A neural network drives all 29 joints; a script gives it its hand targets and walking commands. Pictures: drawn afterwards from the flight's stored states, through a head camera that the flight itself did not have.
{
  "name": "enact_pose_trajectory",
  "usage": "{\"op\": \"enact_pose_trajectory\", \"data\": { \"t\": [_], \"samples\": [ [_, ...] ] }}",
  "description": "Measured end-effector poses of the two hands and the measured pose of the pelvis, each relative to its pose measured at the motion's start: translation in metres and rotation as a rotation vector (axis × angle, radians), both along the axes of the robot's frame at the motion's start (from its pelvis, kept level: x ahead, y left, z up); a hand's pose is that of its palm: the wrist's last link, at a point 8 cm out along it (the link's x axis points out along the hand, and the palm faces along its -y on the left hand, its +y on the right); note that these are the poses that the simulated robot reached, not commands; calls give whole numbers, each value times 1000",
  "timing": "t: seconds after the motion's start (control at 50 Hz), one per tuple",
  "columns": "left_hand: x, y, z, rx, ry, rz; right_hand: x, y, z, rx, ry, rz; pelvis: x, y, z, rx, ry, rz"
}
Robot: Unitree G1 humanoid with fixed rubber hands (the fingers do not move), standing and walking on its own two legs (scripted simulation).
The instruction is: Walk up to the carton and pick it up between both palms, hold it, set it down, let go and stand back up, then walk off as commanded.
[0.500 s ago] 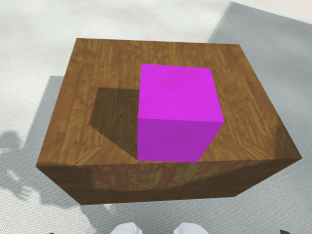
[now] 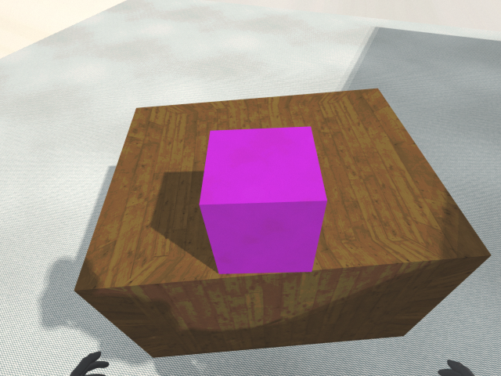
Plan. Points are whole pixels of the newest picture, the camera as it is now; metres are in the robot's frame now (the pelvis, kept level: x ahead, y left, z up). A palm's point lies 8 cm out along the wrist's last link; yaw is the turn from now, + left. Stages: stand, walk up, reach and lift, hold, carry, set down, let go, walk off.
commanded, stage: walk up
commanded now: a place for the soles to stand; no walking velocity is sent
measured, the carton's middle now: (262, 203) +0.46 +0.01 -0.03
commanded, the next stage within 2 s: reach and lift in 1.10 s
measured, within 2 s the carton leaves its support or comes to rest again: neither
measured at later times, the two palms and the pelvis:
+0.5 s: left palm out of the picture +0.08 +0.32 -0.11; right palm out of the picture +0.08 -0.32 -0.07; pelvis +0.00 +0.01 +0.01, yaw +0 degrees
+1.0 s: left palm out of the picture +0.09 +0.32 -0.10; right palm out of the picture +0.09 -0.32 -0.08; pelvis +0.01 +0.00 +0.01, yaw +0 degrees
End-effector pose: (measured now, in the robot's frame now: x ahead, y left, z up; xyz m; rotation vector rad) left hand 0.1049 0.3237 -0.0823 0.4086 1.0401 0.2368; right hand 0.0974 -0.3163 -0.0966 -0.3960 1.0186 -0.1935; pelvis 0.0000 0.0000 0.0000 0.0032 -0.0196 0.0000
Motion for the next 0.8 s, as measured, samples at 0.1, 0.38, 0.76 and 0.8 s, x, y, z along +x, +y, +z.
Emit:
{"op": "enact_pose_trajectory", "data": {
  "t": [0.1,0.38,0.76,0.8],
  "samples": [
    [-3,2,-2,-21,6,0,-8,2,4,-9,25,-10,-2,5,3,-7,8,0],
    [-17,6,-19,-77,60,13,-19,4,20,-58,60,-20,-5,14,8,-20,23,0],
    [-25,-5,-20,-76,119,23,-5,-6,17,-48,65,-17,9,3,9,-6,41,-1],
    [-22,-5,-19,-76,112,22,-5,-7,17,-47,63,-17,9,2,9,-5,41,-1]
  ]
}}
